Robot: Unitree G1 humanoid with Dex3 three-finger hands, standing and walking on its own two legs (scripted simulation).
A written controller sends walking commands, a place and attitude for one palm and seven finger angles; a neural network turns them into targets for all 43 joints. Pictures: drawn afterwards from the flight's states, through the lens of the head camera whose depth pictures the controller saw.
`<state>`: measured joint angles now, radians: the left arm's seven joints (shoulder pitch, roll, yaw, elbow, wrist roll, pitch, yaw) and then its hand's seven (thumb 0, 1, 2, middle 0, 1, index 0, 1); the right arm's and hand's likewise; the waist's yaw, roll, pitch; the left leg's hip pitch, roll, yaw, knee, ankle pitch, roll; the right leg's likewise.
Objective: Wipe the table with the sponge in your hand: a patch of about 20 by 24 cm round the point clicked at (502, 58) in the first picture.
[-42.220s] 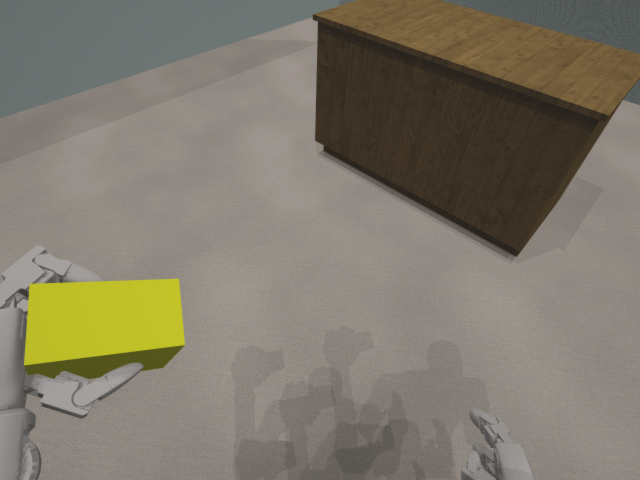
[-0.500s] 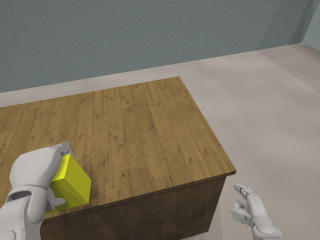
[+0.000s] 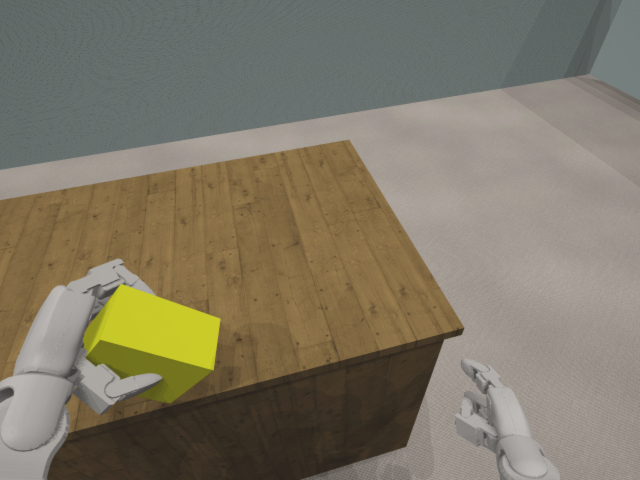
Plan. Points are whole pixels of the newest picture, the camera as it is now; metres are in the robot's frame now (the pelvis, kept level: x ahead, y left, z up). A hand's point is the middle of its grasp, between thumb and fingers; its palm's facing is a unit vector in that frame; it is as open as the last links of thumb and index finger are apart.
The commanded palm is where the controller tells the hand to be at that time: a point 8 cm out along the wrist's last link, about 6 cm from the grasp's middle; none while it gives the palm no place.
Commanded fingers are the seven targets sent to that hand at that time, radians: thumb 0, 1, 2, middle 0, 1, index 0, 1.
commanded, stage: step back with the hand held close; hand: left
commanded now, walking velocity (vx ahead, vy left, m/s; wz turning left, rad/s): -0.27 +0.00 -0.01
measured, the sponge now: (163, 352) +0.21 +0.22 +0.09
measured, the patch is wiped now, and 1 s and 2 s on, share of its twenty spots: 1.00 1.00 1.00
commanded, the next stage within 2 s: stop stepping back and stand still in 1.50 s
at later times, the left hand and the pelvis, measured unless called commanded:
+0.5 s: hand (100, 338) +0.19 +0.25 +0.15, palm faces +0.31 -0.85 -0.43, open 10.3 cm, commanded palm +0.14 +0.30 +0.18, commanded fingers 0.00 0.10 1.30 -1.20 -1.60 -1.20 -1.60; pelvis -0.02 +0.02 -0.02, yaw +0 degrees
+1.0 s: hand (68, 368) +0.16 +0.27 +0.15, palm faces +0.37 -0.83 -0.42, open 10.3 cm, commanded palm +0.10 +0.30 +0.18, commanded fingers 0.00 0.10 1.30 -1.20 -1.60 -1.20 -1.60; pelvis -0.06 +0.02 -0.03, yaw +0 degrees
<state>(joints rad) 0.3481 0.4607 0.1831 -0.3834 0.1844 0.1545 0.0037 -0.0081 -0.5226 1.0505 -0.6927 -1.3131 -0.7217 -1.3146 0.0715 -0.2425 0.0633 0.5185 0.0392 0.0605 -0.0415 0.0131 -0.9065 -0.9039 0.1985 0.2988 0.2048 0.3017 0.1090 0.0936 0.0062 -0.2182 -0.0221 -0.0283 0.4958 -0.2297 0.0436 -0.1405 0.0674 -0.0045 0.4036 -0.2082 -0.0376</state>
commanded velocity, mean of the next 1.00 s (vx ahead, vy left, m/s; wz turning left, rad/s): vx -0.31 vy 0.00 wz -0.01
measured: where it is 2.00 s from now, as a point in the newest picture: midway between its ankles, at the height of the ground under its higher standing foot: outside the picture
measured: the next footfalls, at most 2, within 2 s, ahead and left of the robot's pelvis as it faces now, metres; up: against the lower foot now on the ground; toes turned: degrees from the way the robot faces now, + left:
left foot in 1.30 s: -0.06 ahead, +0.16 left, +0.00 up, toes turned +1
right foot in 1.56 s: -0.12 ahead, -0.10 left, +0.00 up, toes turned +0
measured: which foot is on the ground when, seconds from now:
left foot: down 0.00-1.00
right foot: down 0.00-1.00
